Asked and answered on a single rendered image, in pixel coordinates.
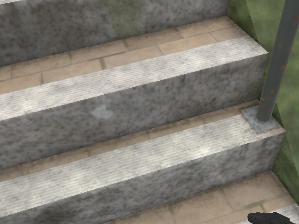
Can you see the right robot hand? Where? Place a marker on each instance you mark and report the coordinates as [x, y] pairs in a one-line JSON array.
[[268, 218]]

